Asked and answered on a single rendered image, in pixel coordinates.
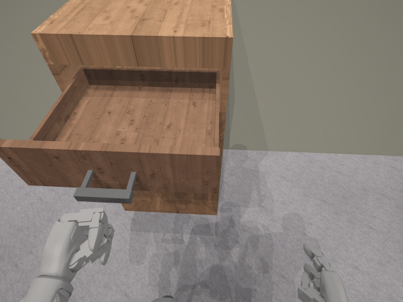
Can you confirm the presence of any robot left forearm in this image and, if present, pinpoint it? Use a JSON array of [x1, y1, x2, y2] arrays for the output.
[[20, 276, 74, 302]]

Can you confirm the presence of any cabinet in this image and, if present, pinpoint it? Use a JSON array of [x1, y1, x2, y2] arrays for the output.
[[31, 0, 233, 215]]

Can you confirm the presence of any right robot hand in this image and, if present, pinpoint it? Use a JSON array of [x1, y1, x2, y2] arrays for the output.
[[298, 243, 349, 302]]

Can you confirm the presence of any drawer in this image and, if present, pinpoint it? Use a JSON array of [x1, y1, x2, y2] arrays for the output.
[[0, 67, 220, 194]]

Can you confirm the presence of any handle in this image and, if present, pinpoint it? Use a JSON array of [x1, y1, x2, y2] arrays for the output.
[[73, 170, 137, 204]]

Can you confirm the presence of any left robot hand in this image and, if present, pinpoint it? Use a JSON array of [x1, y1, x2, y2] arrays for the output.
[[39, 208, 115, 282]]

